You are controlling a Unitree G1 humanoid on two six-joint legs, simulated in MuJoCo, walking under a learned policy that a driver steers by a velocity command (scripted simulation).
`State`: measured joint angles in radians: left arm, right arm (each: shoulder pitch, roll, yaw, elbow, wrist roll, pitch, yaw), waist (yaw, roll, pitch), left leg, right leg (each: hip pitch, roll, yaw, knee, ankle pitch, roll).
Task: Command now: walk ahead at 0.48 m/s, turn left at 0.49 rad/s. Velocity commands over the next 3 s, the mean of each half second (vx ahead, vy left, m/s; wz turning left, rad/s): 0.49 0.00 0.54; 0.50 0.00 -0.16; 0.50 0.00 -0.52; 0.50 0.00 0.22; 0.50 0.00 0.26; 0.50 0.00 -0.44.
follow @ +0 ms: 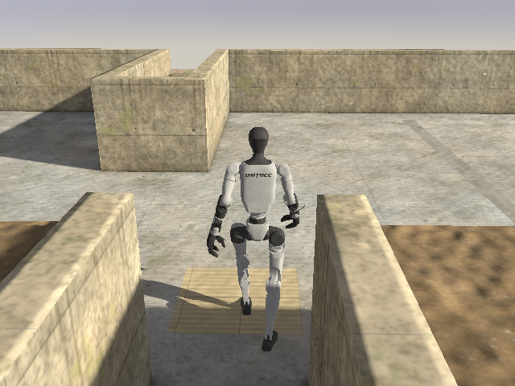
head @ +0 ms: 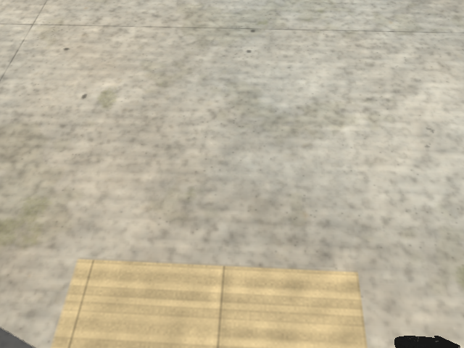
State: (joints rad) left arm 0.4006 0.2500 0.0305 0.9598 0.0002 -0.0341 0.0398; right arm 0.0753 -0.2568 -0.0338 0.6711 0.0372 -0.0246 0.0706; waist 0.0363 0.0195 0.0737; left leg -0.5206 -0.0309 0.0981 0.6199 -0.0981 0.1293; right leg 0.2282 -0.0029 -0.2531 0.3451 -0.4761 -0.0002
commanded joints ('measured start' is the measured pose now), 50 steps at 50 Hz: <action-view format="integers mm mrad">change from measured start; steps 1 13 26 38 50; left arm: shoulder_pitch -112 -283 17 -70 35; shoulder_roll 201 117 336 206 162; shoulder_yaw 42 25 101 64 47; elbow -130 -293 -241 -244 -282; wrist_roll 16 17 20 -24 -48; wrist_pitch -18 -51 -100 -56 -32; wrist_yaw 6 -19 -59 -40 -22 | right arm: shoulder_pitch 408 200 470 25 276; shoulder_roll -236 -197 -29 -60 -193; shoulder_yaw -98 -75 -15 0 -66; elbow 51 7 11 -60 -3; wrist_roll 1 -17 -2 -42 -35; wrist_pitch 11 -61 -36 -78 -75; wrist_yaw -21 -62 -81 -59 -64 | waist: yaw -246 -63 -27 3 -115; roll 35 15 -407 -117 183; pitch -241 -27 -413 -68 -212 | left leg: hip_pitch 689 241 -99 0 730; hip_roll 55 104 -91 64 429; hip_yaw -236 -350 -281 -141 -767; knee -84 -432 577 61 -347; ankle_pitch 7 131 -503 -49 -455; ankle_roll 104 137 -94 -164 90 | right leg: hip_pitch -446 -789 117 -422 -1033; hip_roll -123 -76 -410 -153 -14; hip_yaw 72 316 1055 526 410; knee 755 461 -19 -160 854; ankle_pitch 717 420 145 478 -59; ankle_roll -41 82 -283 -232 -16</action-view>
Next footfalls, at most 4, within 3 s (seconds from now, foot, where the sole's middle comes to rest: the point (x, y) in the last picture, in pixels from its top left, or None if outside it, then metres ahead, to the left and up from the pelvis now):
0.02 left None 0.17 0.07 -0.75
0.48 right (286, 332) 0.49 -0.08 -0.75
0.94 left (185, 282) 0.62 0.21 -0.75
1.44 right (271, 203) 0.91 -0.05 -0.75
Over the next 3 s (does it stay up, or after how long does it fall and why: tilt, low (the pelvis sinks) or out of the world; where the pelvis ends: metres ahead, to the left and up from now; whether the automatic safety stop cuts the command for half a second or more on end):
stays up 1.64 0.09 0.02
